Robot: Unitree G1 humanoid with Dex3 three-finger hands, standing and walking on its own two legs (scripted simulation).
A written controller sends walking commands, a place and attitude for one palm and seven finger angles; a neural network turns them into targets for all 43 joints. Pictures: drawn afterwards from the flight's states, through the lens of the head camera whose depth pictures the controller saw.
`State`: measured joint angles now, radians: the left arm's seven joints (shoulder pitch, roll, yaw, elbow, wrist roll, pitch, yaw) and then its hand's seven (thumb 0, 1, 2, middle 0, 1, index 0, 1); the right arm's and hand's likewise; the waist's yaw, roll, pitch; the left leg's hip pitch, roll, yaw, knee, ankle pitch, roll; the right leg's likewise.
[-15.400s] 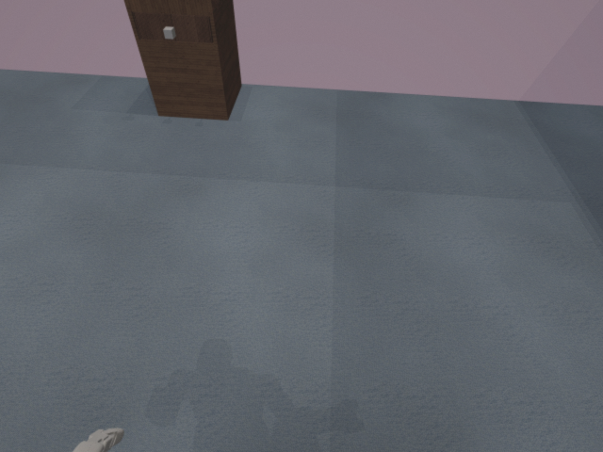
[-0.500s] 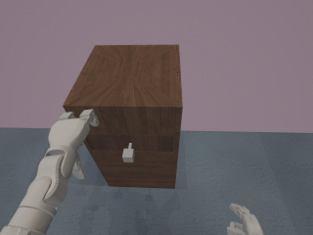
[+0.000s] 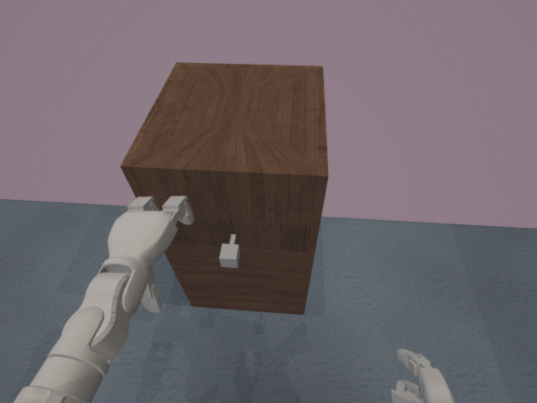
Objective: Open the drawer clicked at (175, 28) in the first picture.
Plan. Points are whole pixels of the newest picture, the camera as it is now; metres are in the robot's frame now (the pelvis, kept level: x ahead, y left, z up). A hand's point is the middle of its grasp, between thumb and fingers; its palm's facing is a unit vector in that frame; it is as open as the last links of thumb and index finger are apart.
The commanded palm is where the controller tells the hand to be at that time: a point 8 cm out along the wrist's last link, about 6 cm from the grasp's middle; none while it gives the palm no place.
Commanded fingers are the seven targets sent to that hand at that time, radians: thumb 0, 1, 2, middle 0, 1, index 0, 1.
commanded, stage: move the hooked fingers above the handle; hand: left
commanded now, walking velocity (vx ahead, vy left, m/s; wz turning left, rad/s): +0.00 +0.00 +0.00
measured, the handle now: (231, 248) +0.50 +0.17 -0.24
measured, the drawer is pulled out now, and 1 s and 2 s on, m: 0.00 0.00 0.00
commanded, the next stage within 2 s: none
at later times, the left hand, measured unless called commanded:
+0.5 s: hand (202, 245) +0.38 +0.18 -0.04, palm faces -0.04 -0.08 -1.00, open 13.8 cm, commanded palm +0.35 +0.20 +0.02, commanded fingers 0.00 -0.50 0.30 -0.30 -1.20 -0.30 -1.20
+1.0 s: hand (219, 245) +0.42 +0.16 -0.11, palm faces +0.04 -0.02 -1.00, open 13.8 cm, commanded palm +0.40 +0.17 -0.06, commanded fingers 0.00 -0.50 0.30 -0.30 -1.20 -0.30 -1.20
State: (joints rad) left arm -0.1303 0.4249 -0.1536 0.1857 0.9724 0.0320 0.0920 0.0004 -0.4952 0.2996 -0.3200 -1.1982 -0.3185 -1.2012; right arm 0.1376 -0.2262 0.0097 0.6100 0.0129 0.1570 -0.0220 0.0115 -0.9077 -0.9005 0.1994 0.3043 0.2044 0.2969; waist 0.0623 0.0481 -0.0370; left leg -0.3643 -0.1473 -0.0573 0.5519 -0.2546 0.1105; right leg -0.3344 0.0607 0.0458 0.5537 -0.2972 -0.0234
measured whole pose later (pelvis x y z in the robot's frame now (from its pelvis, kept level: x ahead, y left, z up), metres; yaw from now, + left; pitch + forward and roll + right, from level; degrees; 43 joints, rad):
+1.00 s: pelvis +0.01 -0.04 -0.07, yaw -2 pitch +25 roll -1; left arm -0.47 0.33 -0.03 0.88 1.16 -0.03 0.62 0.00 -0.49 0.30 -0.32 -1.20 -0.32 -1.20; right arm 0.20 -0.23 -0.07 0.68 -0.04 0.15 -0.01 0.01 -0.91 -0.90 0.20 0.30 0.20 0.30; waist -0.05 0.04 -0.24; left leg -1.00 -0.09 -0.02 1.07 -0.50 0.07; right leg -0.97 0.14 0.02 1.05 -0.51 -0.08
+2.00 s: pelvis -0.02 -0.03 -0.11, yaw -4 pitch +31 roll -2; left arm -0.70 0.36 -0.01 1.11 1.12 0.06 0.59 0.00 -0.49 0.30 -0.32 -1.20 -0.32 -1.20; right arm 0.24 -0.24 -0.03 0.68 -0.04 0.10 0.01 0.01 -0.91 -0.90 0.20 0.30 0.20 0.30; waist -0.12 0.05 -0.23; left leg -1.27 -0.08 -0.01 1.27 -0.53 0.07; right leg -1.24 0.15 -0.01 1.23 -0.53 -0.07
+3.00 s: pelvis -0.02 -0.03 -0.11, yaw -4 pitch +30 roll -3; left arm -0.72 0.34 -0.03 1.15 1.13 0.11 0.65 0.00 -0.49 0.30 -0.32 -1.20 -0.32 -1.20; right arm 0.23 -0.23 -0.02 0.70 -0.04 0.14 0.02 0.01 -0.91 -0.90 0.20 0.30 0.20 0.30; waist -0.12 0.07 -0.23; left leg -1.24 -0.08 -0.01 1.25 -0.53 0.08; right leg -1.21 0.15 -0.01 1.21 -0.52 -0.06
